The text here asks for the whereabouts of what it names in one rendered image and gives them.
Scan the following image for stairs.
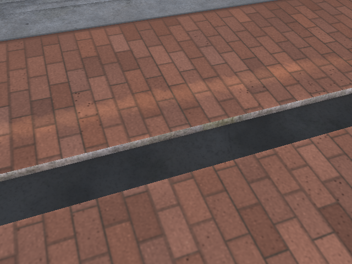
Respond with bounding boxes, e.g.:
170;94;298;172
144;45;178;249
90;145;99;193
0;0;112;15

